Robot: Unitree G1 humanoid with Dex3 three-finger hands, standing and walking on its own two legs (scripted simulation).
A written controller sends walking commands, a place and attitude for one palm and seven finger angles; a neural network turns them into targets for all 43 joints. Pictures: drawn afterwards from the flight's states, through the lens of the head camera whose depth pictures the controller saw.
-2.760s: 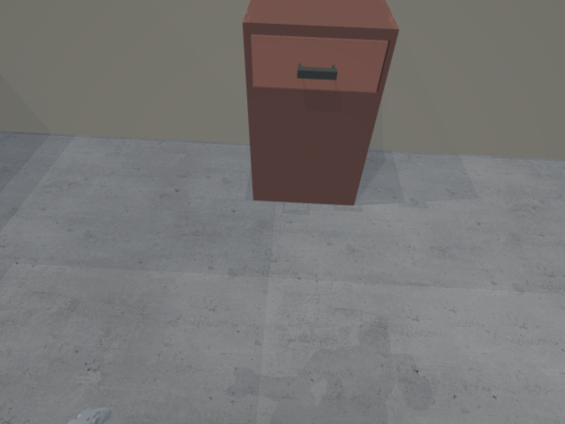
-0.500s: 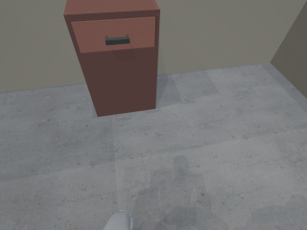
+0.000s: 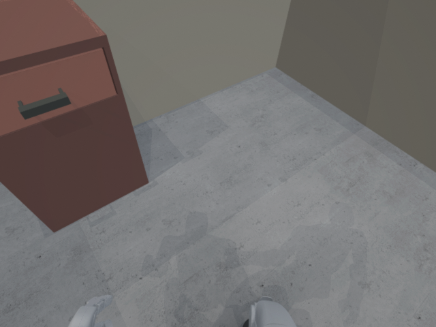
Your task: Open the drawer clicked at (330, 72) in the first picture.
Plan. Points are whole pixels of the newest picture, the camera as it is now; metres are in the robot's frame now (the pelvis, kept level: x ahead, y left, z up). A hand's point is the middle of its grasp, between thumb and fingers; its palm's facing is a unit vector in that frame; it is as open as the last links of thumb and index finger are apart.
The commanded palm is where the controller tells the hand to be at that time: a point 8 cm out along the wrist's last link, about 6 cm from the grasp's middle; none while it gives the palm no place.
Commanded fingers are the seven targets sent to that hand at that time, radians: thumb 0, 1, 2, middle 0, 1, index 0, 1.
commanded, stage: walk to a spot facing it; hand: left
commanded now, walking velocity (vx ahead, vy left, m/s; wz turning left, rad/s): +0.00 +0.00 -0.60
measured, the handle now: (43, 101) +0.73 +0.56 -0.07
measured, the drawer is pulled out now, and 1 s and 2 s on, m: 0.00 0.00 0.00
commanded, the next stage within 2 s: turn to face it in 1.86 s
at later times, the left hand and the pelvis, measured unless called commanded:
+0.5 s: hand (145, 276) +0.25 +0.17 -0.18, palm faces -0.20 -0.96 -0.19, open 7.3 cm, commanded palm none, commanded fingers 0.00 0.90 0.90 -0.20 -0.30 -0.20 -0.30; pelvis +0.13 +0.00 -0.01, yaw -15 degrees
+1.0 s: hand (169, 229) +0.37 +0.13 -0.18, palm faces -0.55 -0.81 -0.18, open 7.4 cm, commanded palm none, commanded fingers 0.00 0.90 0.90 -0.20 -0.30 -0.20 -0.30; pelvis +0.18 +0.02 -0.01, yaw -36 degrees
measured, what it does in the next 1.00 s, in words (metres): walks ahead, turning right: right foot, then left foot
